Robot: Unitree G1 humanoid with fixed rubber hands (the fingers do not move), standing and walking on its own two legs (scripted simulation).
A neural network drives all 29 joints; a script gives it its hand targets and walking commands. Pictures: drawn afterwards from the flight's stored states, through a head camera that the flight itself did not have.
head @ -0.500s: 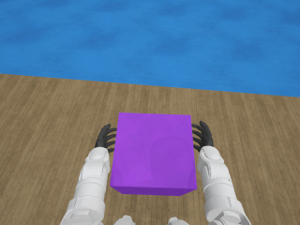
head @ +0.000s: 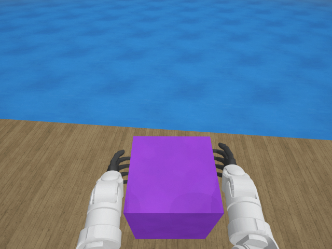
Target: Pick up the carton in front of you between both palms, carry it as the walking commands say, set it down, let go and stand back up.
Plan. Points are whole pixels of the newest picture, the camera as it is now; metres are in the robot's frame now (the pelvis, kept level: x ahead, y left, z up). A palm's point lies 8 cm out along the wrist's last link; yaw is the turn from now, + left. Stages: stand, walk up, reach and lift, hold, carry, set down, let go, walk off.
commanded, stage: reach and lift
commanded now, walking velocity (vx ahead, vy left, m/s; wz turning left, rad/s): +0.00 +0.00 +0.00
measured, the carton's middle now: (171, 190) +0.29 +0.00 -0.06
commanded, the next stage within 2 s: hold in 0.78 s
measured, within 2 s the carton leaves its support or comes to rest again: neither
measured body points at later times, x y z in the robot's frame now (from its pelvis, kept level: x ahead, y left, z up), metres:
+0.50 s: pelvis +0.01 +0.00 +0.00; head -0.03 +0.01 +0.45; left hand +0.31 +0.15 +0.02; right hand +0.32 -0.15 +0.04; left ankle +0.03 +0.13 -0.74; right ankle +0.01 -0.13 -0.74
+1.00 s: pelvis +0.01 +0.00 +0.01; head -0.05 +0.00 +0.45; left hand +0.31 +0.15 +0.05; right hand +0.31 -0.15 +0.06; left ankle +0.03 +0.13 -0.74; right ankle +0.01 -0.13 -0.74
